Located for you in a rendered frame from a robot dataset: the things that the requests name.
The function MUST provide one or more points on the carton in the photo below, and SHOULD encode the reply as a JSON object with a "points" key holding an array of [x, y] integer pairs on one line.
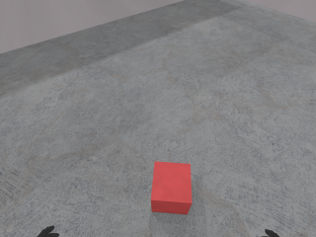
{"points": [[171, 188]]}

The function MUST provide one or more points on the robot left hand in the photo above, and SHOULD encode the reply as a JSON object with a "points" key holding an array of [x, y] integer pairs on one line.
{"points": [[46, 232]]}

